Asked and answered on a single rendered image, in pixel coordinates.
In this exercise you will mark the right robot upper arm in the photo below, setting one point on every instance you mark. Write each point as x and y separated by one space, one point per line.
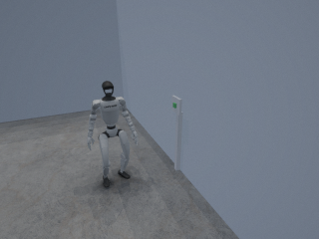
95 105

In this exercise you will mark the robot foot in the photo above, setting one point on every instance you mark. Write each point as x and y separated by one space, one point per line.
106 182
123 174

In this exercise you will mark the left robot upper arm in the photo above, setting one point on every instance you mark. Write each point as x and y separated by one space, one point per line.
123 106

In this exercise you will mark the robot right foot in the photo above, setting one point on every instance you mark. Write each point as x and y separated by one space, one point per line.
106 182

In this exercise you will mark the robot right forearm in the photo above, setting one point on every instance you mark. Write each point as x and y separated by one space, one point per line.
91 127

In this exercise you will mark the left robot hand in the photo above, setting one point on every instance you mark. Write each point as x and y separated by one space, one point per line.
134 134

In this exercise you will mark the robot left foot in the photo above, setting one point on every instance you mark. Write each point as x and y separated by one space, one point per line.
123 174

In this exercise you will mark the panel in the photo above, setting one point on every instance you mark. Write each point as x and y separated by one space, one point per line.
178 130

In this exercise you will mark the right robot hand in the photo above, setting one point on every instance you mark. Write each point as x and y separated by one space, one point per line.
89 141

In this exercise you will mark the robot left forearm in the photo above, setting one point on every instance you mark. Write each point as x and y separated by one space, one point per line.
129 122

